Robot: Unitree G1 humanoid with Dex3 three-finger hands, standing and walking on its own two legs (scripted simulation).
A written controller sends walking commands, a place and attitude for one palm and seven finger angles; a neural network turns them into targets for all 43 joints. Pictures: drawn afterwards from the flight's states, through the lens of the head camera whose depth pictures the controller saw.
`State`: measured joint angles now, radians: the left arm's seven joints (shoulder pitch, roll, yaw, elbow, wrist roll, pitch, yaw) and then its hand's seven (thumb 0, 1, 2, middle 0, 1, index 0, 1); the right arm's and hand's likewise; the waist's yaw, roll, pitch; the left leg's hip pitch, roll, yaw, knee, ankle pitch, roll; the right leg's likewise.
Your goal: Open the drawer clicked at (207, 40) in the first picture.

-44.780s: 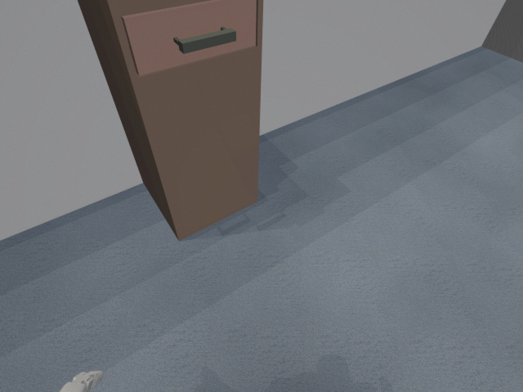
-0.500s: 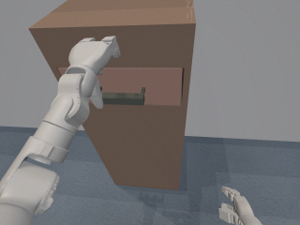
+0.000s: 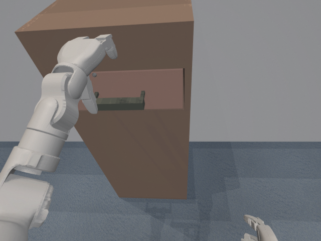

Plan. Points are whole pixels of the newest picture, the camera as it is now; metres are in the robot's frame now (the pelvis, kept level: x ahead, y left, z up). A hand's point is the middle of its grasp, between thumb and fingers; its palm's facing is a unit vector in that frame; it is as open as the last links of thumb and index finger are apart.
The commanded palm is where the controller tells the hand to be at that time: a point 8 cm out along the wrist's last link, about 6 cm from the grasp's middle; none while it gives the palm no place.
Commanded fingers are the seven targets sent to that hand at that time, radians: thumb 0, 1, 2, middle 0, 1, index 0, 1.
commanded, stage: draw the hand back to the body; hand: left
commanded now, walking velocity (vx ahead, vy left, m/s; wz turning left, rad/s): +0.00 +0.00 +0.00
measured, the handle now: (117, 99) +0.48 +0.16 +0.10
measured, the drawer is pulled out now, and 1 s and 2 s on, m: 0.00 0.00 0.00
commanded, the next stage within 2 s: step back with the hand held close in 1.48 s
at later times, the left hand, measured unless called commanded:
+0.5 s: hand (52, 107) +0.31 +0.22 +0.24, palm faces +0.18 -0.05 -0.98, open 13.9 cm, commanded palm +0.25 +0.23 +0.30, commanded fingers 0.00 -0.43 0.33 -0.29 -1.15 -0.29 -1.15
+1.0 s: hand (5, 128) +0.21 +0.20 +0.30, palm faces +0.44 -0.86 -0.26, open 11.2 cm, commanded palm +0.15 +0.26 +0.29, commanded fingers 0.00 0.44 0.70 -0.23 -0.59 -0.23 -0.59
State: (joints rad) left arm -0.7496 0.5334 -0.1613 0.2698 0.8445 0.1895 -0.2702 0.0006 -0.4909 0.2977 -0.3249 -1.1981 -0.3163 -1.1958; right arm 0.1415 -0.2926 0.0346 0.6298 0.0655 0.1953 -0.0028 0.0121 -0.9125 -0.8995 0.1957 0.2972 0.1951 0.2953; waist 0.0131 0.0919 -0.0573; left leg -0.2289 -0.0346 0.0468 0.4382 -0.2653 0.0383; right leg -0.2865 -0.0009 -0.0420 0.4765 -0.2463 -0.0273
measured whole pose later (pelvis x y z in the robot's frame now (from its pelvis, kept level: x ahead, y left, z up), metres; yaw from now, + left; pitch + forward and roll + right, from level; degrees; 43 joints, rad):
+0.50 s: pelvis -0.02 +0.00 +0.00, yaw +1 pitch -1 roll +0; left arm -0.39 0.63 -0.07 -0.13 0.77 0.19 -0.28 0.00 -0.49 0.30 -0.33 -1.20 -0.32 -1.20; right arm 0.02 -0.26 0.07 0.58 0.06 0.16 0.00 0.01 -0.91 -0.90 0.20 0.30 0.20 0.30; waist 0.09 0.11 -0.05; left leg -0.19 -0.04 0.03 0.45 -0.25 0.04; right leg -0.23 -0.01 -0.06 0.47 -0.23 -0.03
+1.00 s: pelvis -0.01 -0.01 +0.00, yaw +0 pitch -5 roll -1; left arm 0.13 0.38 0.39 -0.55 -0.12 -0.14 0.09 0.00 0.10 0.56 -0.27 -0.81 -0.26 -0.80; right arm 0.18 -0.25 0.01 0.67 0.01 -0.07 -0.04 0.02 -0.91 -0.90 0.20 0.30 0.20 0.30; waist 0.04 0.07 0.02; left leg -0.08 0.00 0.04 0.42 -0.26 0.02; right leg -0.10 0.03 -0.05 0.39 -0.21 -0.04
